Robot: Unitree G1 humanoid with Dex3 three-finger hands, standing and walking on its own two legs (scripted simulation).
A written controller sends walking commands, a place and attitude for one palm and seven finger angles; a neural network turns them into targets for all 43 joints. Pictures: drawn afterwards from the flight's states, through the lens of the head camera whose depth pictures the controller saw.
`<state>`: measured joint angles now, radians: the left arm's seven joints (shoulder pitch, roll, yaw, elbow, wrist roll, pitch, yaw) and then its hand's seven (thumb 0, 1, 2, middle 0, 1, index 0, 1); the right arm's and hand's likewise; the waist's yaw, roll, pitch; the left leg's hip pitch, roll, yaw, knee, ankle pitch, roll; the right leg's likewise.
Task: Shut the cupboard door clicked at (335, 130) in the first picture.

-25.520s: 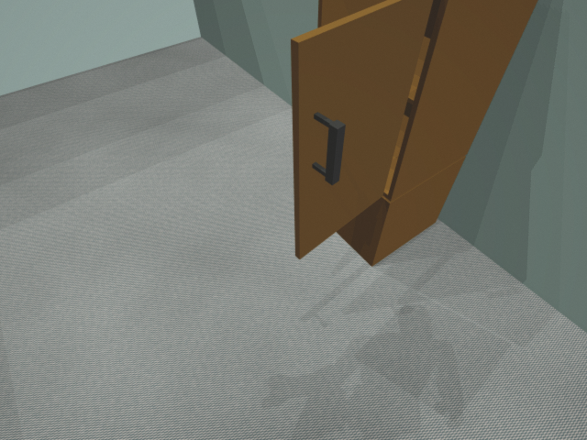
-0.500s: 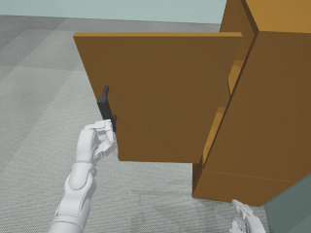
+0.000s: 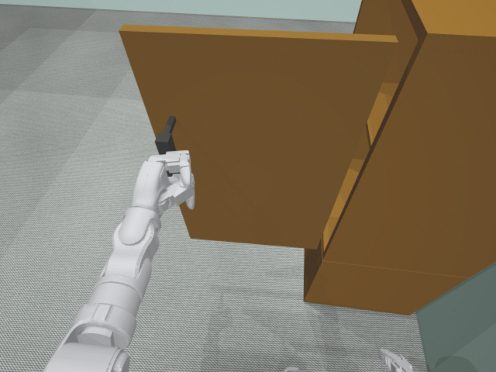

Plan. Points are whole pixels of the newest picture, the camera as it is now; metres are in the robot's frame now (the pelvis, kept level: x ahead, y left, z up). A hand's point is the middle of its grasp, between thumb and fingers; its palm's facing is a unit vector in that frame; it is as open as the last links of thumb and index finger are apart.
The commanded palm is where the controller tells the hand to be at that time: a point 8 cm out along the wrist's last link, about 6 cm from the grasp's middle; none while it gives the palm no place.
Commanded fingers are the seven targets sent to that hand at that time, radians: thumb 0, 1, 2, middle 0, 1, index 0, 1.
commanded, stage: push the door shut along its arc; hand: left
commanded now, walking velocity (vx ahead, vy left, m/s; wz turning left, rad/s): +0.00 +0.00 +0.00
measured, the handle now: (175, 157) +0.47 +0.14 +0.07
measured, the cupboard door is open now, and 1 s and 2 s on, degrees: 92 75 63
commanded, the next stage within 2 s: pull the fist back off the door in 1.32 s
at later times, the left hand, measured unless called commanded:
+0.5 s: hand (204, 159) +0.45 +0.09 +0.08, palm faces -0.28 -0.96 -0.05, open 3.1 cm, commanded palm +0.46 +0.12 +0.08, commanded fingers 0.00 0.90 0.90 -1.30 -1.50 -1.30 -1.50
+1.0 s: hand (232, 139) +0.51 +0.04 +0.08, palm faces -0.40 -0.91 -0.02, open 2.9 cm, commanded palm +0.52 +0.08 +0.08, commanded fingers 0.00 0.90 0.90 -1.30 -1.50 -1.30 -1.50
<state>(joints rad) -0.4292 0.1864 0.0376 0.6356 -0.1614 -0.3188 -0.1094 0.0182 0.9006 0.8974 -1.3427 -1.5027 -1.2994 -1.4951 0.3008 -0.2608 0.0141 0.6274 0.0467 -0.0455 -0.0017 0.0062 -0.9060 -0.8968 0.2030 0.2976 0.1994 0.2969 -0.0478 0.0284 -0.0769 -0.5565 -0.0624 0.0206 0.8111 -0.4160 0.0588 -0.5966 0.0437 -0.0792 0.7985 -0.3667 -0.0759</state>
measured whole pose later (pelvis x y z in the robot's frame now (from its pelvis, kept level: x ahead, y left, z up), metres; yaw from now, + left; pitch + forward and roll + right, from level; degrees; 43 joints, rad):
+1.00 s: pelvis +0.00 +0.01 -0.02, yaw -2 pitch +19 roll -1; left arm -1.04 0.31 0.15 1.22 -0.11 -0.33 -0.29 -0.02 0.85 0.93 -1.29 -1.50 -1.30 -1.49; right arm 0.44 -0.27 0.02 0.66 0.00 0.01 0.03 0.00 -0.91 -0.90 0.20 0.30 0.20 0.30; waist -0.20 0.04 -0.09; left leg -0.82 -0.05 0.04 0.94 -0.46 0.08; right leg -0.85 0.05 -0.07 0.90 -0.39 -0.06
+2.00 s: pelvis +0.01 -0.01 -0.02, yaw -3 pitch +20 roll +0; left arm -0.94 0.11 0.19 1.14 0.02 -0.44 0.25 0.02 0.90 0.90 -1.29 -1.50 -1.30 -1.49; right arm 0.49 -0.25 -0.02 0.66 -0.06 0.01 0.13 0.00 -0.91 -0.90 0.20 0.30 0.20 0.30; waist -0.17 0.05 -0.14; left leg -0.78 -0.02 0.05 0.90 -0.46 0.05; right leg -0.83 0.08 -0.05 0.87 -0.38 -0.09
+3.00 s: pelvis +0.01 +0.00 +0.03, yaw -1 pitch +1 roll +0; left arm -0.07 0.17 -0.01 0.14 -0.12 -0.08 0.02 0.02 0.90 0.90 -1.23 -1.43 -1.23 -1.42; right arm 0.18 -0.25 0.02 0.54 0.06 0.03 -0.04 0.01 -0.91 -0.90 0.20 0.30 0.20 0.30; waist -0.01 0.05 -0.06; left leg -0.28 -0.05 0.03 0.59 -0.34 0.06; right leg -0.32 0.07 -0.05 0.58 -0.29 -0.07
